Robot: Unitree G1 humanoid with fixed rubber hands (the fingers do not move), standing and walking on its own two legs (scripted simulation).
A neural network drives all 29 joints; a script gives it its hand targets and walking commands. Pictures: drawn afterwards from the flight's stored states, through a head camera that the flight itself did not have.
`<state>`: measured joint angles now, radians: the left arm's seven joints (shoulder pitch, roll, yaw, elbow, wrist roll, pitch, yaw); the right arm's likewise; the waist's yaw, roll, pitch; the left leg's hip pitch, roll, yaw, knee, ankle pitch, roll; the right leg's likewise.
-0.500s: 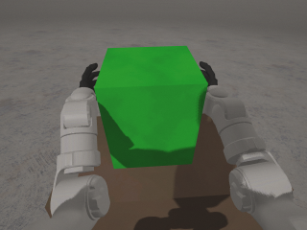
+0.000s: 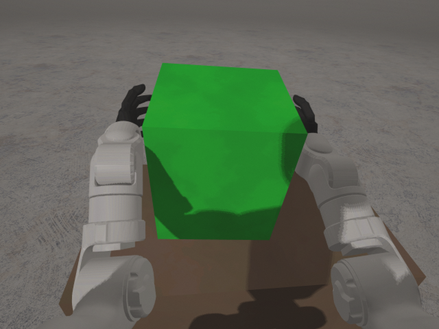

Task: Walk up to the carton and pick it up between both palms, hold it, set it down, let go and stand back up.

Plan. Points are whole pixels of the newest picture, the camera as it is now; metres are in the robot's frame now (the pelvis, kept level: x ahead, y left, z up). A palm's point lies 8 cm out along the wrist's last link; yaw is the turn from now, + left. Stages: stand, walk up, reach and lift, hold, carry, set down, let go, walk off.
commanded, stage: hold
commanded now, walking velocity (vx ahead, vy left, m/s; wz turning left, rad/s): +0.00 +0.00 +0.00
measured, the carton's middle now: (217, 154) +0.37 +0.01 +0.20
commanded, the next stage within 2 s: none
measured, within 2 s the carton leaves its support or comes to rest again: neither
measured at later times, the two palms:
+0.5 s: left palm (119, 135) +0.33 +0.17 +0.26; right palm (306, 133) +0.34 -0.13 +0.27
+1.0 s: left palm (128, 129) +0.36 +0.16 +0.26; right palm (304, 136) +0.36 -0.14 +0.25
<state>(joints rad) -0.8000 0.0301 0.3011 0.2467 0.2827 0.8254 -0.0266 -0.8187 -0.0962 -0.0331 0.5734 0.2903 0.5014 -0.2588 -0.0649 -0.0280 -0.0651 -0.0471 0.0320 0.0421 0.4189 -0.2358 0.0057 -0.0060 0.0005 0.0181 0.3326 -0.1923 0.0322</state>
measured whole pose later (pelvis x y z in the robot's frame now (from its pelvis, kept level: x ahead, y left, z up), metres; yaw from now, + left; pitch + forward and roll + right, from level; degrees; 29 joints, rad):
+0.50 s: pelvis -0.02 +0.00 +0.00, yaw +0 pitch -9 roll -1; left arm -0.81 0.03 0.37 0.28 0.28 0.80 -0.04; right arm -0.92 -0.10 -0.03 0.68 0.27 0.51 -0.24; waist -0.06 -0.03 -0.06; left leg -0.05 0.03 0.04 0.42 -0.21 0.01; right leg -0.01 0.00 0.02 0.33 -0.16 0.03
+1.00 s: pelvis +0.00 +0.00 +0.00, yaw +0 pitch -8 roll -1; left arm -0.80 0.03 0.31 0.25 0.28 0.82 -0.02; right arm -0.84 -0.10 -0.03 0.59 0.28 0.50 -0.25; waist -0.06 -0.03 -0.06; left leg -0.05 0.03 0.04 0.42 -0.24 0.01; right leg -0.01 0.00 0.02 0.33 -0.19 0.03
